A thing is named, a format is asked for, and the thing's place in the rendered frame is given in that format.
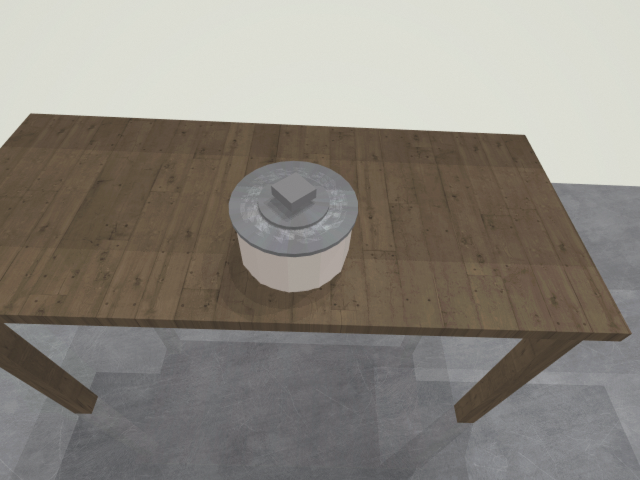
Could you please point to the lid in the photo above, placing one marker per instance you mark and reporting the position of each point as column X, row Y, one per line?
column 267, row 225

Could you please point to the table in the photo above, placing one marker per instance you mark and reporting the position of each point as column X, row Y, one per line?
column 114, row 221

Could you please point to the knob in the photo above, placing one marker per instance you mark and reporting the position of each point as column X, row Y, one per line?
column 293, row 191

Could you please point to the pot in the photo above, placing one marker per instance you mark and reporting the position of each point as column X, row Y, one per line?
column 294, row 274

